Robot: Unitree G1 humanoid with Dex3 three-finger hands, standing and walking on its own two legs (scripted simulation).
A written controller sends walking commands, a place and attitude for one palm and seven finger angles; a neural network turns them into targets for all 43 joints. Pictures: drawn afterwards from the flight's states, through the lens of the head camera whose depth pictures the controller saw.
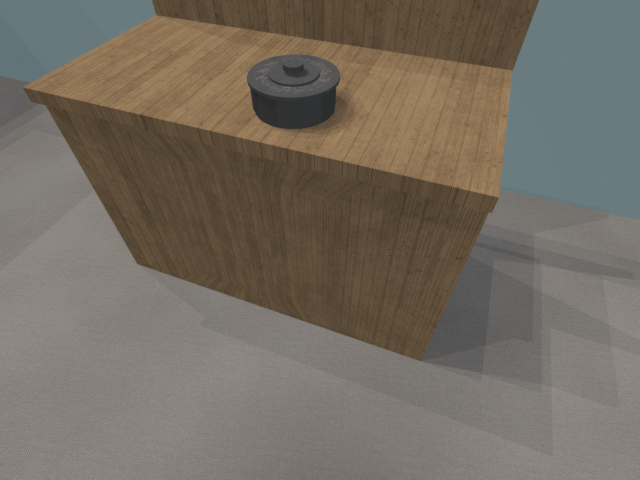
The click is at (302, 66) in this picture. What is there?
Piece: lid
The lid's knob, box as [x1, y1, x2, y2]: [283, 58, 303, 72]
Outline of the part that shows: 283,61 283,69 287,72 297,72 303,68 302,61 299,59 291,58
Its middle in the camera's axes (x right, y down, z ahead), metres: -0.06 -0.38 +0.85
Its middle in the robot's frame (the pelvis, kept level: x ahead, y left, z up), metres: +0.90 +0.11 +0.09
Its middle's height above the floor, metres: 0.87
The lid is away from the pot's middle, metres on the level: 0.00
